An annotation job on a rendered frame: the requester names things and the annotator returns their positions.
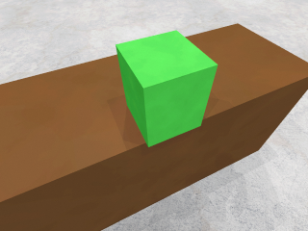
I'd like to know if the carton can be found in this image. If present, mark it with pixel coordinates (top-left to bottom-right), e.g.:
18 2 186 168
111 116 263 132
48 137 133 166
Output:
115 30 218 147

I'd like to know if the pedestal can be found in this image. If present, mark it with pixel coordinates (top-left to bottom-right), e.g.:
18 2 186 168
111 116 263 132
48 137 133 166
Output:
0 23 308 231

